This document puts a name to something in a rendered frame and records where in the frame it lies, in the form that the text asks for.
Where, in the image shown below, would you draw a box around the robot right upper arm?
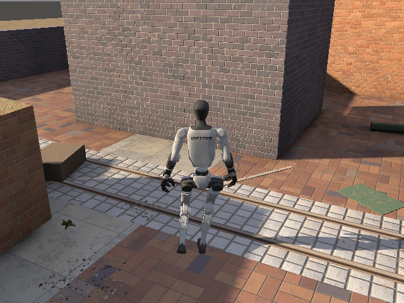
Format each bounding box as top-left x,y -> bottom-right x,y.
215,127 -> 231,162

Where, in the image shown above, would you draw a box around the robot right thigh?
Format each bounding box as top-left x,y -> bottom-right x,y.
203,175 -> 223,215

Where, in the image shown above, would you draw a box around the robot left upper arm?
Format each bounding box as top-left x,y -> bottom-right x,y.
170,128 -> 188,163

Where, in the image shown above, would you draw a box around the humanoid robot head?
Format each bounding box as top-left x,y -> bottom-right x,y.
191,100 -> 212,130

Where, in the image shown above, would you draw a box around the left robot hand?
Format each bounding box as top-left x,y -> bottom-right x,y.
160,177 -> 175,193

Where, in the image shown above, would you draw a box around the robot right forearm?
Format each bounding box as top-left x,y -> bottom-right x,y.
225,153 -> 236,177

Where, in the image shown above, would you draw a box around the robot left forearm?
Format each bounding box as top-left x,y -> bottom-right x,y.
162,152 -> 176,179

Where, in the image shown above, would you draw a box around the right robot hand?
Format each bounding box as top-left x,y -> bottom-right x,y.
223,174 -> 237,187

